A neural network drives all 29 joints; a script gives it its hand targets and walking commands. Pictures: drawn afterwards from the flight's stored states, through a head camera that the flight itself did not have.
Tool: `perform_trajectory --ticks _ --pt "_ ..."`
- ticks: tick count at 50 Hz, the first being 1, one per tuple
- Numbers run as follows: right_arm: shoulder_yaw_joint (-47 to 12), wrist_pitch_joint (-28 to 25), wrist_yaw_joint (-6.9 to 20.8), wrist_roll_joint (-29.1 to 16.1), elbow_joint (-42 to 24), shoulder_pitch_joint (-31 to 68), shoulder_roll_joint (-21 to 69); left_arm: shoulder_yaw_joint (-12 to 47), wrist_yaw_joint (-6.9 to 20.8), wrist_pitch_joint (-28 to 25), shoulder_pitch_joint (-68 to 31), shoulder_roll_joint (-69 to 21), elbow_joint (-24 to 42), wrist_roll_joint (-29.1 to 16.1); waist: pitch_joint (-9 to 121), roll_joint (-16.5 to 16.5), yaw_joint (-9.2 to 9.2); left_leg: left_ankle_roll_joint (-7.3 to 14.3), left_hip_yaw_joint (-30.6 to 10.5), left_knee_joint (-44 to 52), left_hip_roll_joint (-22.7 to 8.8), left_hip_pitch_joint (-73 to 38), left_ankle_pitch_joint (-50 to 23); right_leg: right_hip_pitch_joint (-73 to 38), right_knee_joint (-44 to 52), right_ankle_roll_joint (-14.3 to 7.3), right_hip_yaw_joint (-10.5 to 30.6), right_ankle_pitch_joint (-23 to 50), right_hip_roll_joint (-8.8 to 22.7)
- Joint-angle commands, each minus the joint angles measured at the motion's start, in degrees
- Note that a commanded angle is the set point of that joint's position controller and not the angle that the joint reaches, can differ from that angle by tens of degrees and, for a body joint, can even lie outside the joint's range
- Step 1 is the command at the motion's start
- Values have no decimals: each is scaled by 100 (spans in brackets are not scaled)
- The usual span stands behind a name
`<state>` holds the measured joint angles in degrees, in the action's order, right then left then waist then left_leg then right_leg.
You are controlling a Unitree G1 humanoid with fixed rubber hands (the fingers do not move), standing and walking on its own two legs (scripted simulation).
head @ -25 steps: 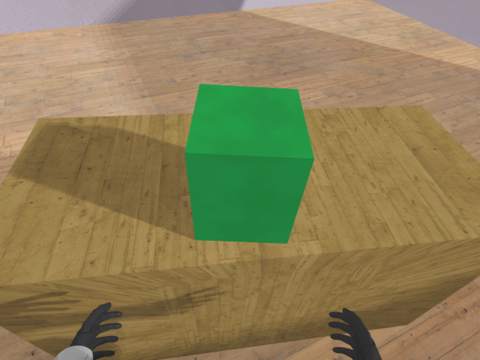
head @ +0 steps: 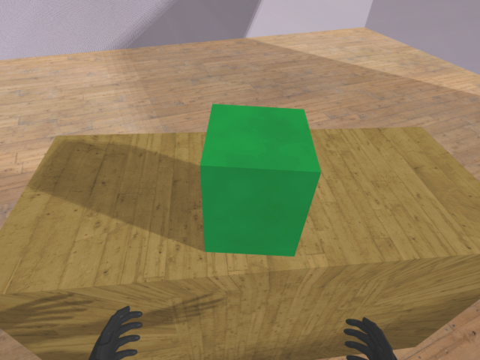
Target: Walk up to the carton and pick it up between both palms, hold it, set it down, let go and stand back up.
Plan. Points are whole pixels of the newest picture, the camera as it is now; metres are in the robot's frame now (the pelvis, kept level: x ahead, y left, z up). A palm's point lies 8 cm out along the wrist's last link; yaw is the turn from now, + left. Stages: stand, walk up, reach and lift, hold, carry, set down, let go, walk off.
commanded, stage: reach and lift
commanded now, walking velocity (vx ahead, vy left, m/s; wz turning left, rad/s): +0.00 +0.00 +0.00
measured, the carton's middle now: (254, 181) +0.50 +0.01 +0.04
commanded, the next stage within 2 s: none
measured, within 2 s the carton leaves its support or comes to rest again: neither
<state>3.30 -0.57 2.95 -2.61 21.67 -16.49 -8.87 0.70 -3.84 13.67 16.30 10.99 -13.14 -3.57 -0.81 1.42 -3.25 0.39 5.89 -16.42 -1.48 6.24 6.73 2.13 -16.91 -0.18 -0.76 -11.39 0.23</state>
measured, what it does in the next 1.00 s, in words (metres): stands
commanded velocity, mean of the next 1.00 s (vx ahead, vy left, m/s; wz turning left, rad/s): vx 0.00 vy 0.00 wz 0.00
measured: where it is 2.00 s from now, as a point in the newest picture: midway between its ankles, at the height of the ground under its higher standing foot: outside the picture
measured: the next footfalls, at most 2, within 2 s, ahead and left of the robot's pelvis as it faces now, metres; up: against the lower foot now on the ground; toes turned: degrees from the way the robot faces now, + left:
none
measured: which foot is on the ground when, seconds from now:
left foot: down 0.00-1.00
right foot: down 0.00-1.00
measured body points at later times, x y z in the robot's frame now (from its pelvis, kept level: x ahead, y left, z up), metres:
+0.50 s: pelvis +0.03 +0.00 +0.00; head +0.02 +0.00 +0.45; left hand +0.22 +0.23 +0.01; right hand +0.24 -0.20 +0.00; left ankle +0.03 +0.11 -0.75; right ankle -0.02 -0.12 -0.75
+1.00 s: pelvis +0.02 -0.01 +0.00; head +0.02 +0.00 +0.45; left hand +0.29 +0.21 +0.06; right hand +0.30 -0.18 +0.06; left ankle +0.03 +0.11 -0.75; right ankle -0.02 -0.12 -0.75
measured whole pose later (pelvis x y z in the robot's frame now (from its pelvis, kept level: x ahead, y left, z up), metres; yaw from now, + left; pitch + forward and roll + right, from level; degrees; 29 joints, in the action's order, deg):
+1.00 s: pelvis +0.02 -0.01 +0.00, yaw +0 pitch -1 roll +0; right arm -1.0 3.6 -7.0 -11.7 4.3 -4.3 -8.0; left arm -2.2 -1.4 11.3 2.7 12.2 -1.0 -10.0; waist 0.0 1.1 -3.0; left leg -0.4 5.1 -16.5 -1.7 7.0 8.3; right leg 2.9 -16.4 -0.7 0.1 -12.5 -0.4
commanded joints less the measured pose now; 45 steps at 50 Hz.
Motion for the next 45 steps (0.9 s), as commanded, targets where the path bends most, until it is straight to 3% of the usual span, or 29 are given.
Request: perform_trajectory --ticks 1,21,28,34,41,45 --pt "143 -152 -138 -26 -1180 462 -400 -132 -3 -344 -483 482 884 -168 94 28 -70 -114 -142 64 145 -757 -184 1281 585 -105 101 -351 -37" --pt "-201 -443 -570 -528 -2125 97 -275 -249 259 -1091 -155 603 1749 -418 536 -211 -21 -260 -342 -298 138 -1469 -1934 1143 564 -42 124 916 -93" --pt "-290 -542 -661 -612 -2451 260 -205 -248 307 -1372 -362 637 1860 -566 522 -153 -11 -226 -394 -291 117 -1469 -1861 1132 568 -35 176 893 -56" --pt "-310 -544 -749 -622 -2523 628 -58 -281 310 -1553 -814 652 1759 -635 467 -121 5 -141 -404 -212 110 -1300 -1361 1157 546 -23 274 598 21" --pt "-278 -128 -876 -678 -2356 1423 -71 -336 271 -1130 -1675 633 1634 -645 479 -164 31 -86 -390 -91 104 -1185 -858 1212 548 -41 333 206 41" --pt "-272 173 -963 -821 -2547 1900 -197 -426 224 -591 -2095 633 1956 -666 778 -168 12 -105 -382 -150 113 -1240 -1145 1100 447 -13 311 582 -15"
